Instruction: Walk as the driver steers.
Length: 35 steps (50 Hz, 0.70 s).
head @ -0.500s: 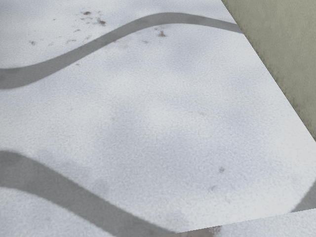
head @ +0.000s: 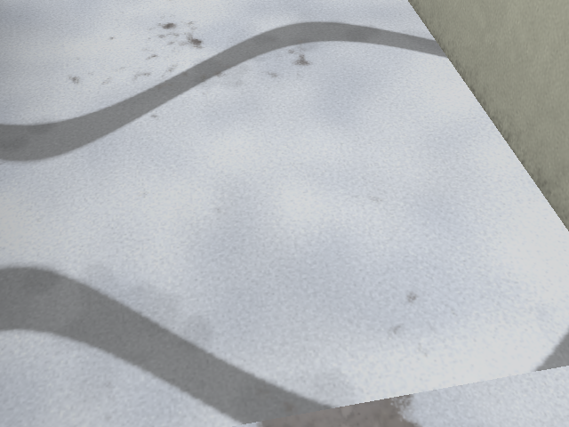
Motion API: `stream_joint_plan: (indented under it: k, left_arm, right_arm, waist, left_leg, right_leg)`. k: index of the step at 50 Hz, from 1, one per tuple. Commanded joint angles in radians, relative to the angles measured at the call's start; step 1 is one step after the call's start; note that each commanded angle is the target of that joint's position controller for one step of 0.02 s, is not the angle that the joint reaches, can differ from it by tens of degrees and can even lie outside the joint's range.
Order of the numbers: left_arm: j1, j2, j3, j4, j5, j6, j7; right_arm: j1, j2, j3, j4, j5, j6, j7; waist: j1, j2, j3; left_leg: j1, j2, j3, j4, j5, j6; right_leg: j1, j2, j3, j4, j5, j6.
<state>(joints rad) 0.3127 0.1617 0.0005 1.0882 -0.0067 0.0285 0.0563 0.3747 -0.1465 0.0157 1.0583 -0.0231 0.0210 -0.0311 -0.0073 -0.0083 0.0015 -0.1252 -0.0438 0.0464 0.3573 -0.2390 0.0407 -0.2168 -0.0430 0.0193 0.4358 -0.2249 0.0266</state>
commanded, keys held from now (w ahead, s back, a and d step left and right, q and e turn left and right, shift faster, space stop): no key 0.24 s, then w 0.76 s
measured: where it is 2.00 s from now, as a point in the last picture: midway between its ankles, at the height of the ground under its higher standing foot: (341, 315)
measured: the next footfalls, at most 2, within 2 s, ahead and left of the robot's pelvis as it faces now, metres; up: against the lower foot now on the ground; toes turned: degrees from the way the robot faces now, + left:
right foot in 0.62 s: +0.10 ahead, -0.17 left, +0.00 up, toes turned -4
left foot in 1.02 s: +0.36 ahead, +0.01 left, +0.16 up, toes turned +6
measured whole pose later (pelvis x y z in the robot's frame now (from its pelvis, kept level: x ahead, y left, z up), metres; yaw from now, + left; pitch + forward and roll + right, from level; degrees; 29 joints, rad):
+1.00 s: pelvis +0.20 -0.07 +0.02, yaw -1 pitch +5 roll +4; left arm 0.58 0.05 -0.07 1.12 0.01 -0.06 0.01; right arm -0.05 -0.07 0.14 0.66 0.03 -0.06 0.04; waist 0.05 -0.02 -0.06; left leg -0.97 0.03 0.23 1.34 -0.41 0.15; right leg 0.06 -0.07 -0.05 0.08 -0.16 -0.03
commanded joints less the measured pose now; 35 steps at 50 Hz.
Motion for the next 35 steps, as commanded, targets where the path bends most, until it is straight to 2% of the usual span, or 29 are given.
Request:
stream_joint_plan:
  k: [1,12,13,14,15,16,17,18,19,20,21,22,23,24,26,27,28,29,30,31,32,33,34,35]
  left_arm:
    - [0.065,0.079,0.012,0.001,-0.001,-0.011,0.002]
    - [0.094,0.069,0.012,0.032,-0.002,-0.010,0.003]
    - [0.101,0.082,0.017,0.033,-0.004,-0.009,0.006]
    - [0.096,0.090,0.023,0.027,-0.012,-0.010,0.010]
    - [0.076,0.093,0.026,0.012,-0.016,-0.014,0.012]
    - [0.044,0.075,0.023,-0.006,-0.016,-0.024,0.007]
    - [0.030,0.055,0.019,-0.019,-0.012,-0.037,0.000]
    - [0.019,0.046,0.016,-0.026,-0.010,-0.051,-0.010]
    - [0.003,0.042,0.016,-0.034,-0.013,-0.061,-0.021]
    - [0.006,0.046,0.018,-0.052,-0.025,-0.071,-0.029]
    - [0.008,0.041,0.016,-0.068,-0.032,-0.082,-0.036]
    - [-0.001,0.039,0.011,-0.097,-0.028,-0.094,-0.044]
    - [-0.024,0.050,0.009,-0.113,-0.023,-0.105,-0.049]
    - [-0.042,0.044,0.001,-0.116,-0.017,-0.106,-0.057]
    - [-0.014,0.026,-0.010,-0.118,-0.011,-0.100,-0.069]
    - [0.059,0.036,-0.003,-0.101,-0.011,-0.091,-0.070]
    - [0.149,0.072,0.015,-0.076,-0.013,-0.086,-0.064]
    - [0.221,0.107,0.035,-0.058,-0.017,-0.089,-0.062]
    - [0.311,0.151,0.054,-0.020,-0.011,-0.090,-0.067]
    - [0.437,0.224,0.065,0.008,0.004,-0.068,-0.058]
    - [0.475,0.246,0.057,-0.014,0.044,-0.067,-0.052]
    - [0.384,0.233,0.055,-0.009,0.054,-0.076,-0.057]
    - [0.292,0.186,0.044,-0.019,0.042,-0.076,-0.057]
    - [0.252,0.105,0.018,-0.023,0.046,-0.075,-0.063]
  right_arm:
    - [0.086,-0.067,-0.011,-0.014,-0.001,0.000,-0.005]
    - [0.115,-0.055,-0.007,-0.010,0.004,-0.004,-0.003]
    - [0.127,-0.079,-0.016,-0.009,0.009,-0.002,-0.009]
    - [0.117,-0.116,-0.028,-0.020,0.019,0.001,-0.015]
    - [0.115,-0.145,-0.040,-0.033,0.026,0.003,-0.021]
    - [0.132,-0.163,-0.048,-0.043,0.026,0.003,-0.023]
    - [0.155,-0.195,-0.062,-0.045,0.023,-0.001,-0.026]
    - [0.155,-0.213,-0.071,-0.053,0.018,-0.004,-0.030]
    - [0.147,-0.226,-0.076,-0.057,0.007,-0.007,-0.036]
    - [0.117,-0.222,-0.075,-0.068,0.003,-0.016,-0.037]
    - [0.083,-0.205,-0.069,-0.076,0.007,-0.026,-0.035]
    - [0.050,-0.170,-0.056,-0.086,0.018,-0.035,-0.030]
    - [0.039,-0.156,-0.052,-0.088,0.027,-0.031,-0.026]
    - [0.051,-0.149,-0.046,-0.078,0.025,-0.033,-0.022]
    - [0.034,-0.191,-0.052,-0.088,0.025,-0.030,-0.023]
    - [0.023,-0.221,-0.057,-0.095,0.027,-0.027,-0.021]
    - [0.002,-0.216,-0.051,-0.101,0.029,-0.028,-0.013]
    - [-0.024,-0.222,-0.049,-0.111,0.037,-0.029,0.001]
    - [-0.036,-0.182,-0.039,-0.124,0.036,-0.037,0.016]
    - [-0.063,-0.085,-0.009,-0.154,0.020,-0.049,0.041]
    - [0.045,-0.005,-0.003,-0.116,0.054,-0.086,0.053]
    - [0.039,-0.004,-0.007,-0.133,0.079,-0.113,0.074]
    - [-0.132,-0.013,-0.001,-0.209,0.086,-0.129,0.083]
    - [-0.218,0.024,0.023,-0.258,0.078,-0.131,0.078]
  waist:
    - [-0.003,-0.001,0.080]
    - [-0.001,-0.001,0.084]
    - [-0.005,0.006,0.063]
    - [-0.007,0.039,0.066]
    - [-0.018,0.072,0.087]
    - [-0.038,0.102,0.108]
    - [-0.050,0.137,0.099]
    - [-0.059,0.143,0.099]
    - [-0.062,0.149,0.110]
    - [-0.034,0.127,0.121]
    - [-0.010,0.112,0.124]
    - [0.015,0.080,0.108]
    - [0.016,0.041,0.088]
    - [0.008,0.047,0.080]
    - [0.037,0.082,0.082]
    - [0.076,0.106,0.079]
    - [0.126,0.092,0.063]
    - [0.170,0.070,0.060]
    - [0.185,-0.012,0.018]
    - [0.172,-0.300,-0.055]
    - [0.144,-0.329,-0.164]
    - [0.091,-0.189,-0.071]
    - [0.074,-0.126,0.097]
    - [0.069,-0.075,0.143]
  left_leg:
    - [-0.039,0.078,-0.077,-0.084,0.091,0.043]
    - [-0.061,0.075,-0.080,-0.095,0.040,0.043]
    - [-0.055,0.075,-0.088,-0.098,-0.082,0.056]
    - [-0.066,0.089,-0.123,-0.110,-0.260,0.086]
    - [-0.076,0.133,-0.196,-0.141,-0.425,0.120]
    - [-0.060,0.204,-0.301,-0.187,-0.520,0.160]
    - [-0.049,0.292,-0.414,-0.218,-0.571,0.208]
    - [-0.073,0.358,-0.495,-0.237,-0.573,0.254]
    - [-0.066,0.410,-0.556,-0.254,-0.544,0.296]
    - [-0.056,0.421,-0.547,-0.253,-0.500,0.290]
    - [-0.042,0.404,-0.500,-0.238,-0.428,0.266]
    - [-0.013,0.361,-0.428,-0.222,-0.351,0.226]
    - [-0.015,0.315,-0.348,-0.220,-0.285,0.199]
    - [-0.042,0.289,-0.277,-0.219,-0.222,0.190]
    - [-0.177,0.248,-0.186,-0.230,-0.147,0.193]
    - [-0.200,0.251,-0.188,-0.199,-0.118,0.203]
    - [-0.205,0.256,-0.198,-0.119,0.022,0.200]
    - [-0.186,0.224,-0.152,0.043,0.201,0.180]
    - [-0.248,0.147,-0.061,0.314,0.309,0.144]
    - [-0.486,0.041,0.031,0.724,-0.011,0.066]
    - [-0.608,-0.091,-0.164,1.210,-0.159,0.023]
    - [-0.822,-0.066,-0.240,1.557,-0.165,0.021]
    - [-1.047,-0.021,-0.239,1.720,-0.125,0.045]
    - [-1.178,-0.009,-0.215,1.888,-0.079,0.062]
  right_leg:
    - [-0.063,-0.025,0.013,-0.073,0.061,-0.041]
    - [-0.073,-0.029,0.016,-0.077,0.041,-0.040]
    - [-0.082,-0.010,-0.007,-0.047,-0.059,-0.044]
    - [-0.121,0.018,-0.037,0.008,-0.196,-0.052]
    - [-0.200,0.032,-0.051,0.072,-0.274,-0.059]
    - [-0.281,0.043,-0.065,0.157,-0.263,-0.063]
    - [-0.330,0.029,-0.074,0.296,-0.211,-0.059]
    - [-0.374,0.003,-0.059,0.465,-0.179,-0.052]
    - [-0.479,-0.022,-0.028,0.674,-0.226,-0.038]
    - [-0.561,-0.051,0.018,0.832,-0.249,-0.025]
    - [-0.618,-0.069,0.043,0.919,-0.252,-0.016]
    - [-0.641,-0.082,0.041,0.864,-0.222,-0.012]
    - [-0.587,-0.076,-0.002,0.738,-0.206,-0.012]
    - [-0.508,-0.066,-0.040,0.650,-0.169,-0.011]
    - [-0.243,-0.037,-0.080,0.411,-0.181,-0.023]
    - [-0.133,-0.018,-0.108,0.294,-0.154,-0.035]
    - [-0.024,0.015,-0.130,0.202,-0.051,-0.055]
    - [0.030,0.048,-0.139,0.039,0.020,-0.072]
    - [0.167,0.018,-0.064,-0.037,0.093,-0.084]
    - [0.332,-0.202,0.282,-0.124,0.166,-0.142]
    - [0.367,-0.374,0.751,-0.267,0.050,-0.299]
    - [0.306,-0.435,0.828,-0.329,-0.298,-0.366]
    - [0.243,-0.397,0.615,-0.292,-0.360,-0.318]
    - [0.225,-0.335,0.474,-0.243,-0.267,-0.261]
Keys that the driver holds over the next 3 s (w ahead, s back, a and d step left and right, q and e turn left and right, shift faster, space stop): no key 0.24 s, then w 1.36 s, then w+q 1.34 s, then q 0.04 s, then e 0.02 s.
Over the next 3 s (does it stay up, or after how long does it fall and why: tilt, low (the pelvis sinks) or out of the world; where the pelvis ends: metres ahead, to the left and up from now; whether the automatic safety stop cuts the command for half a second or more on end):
stays up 1.21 0.04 0.16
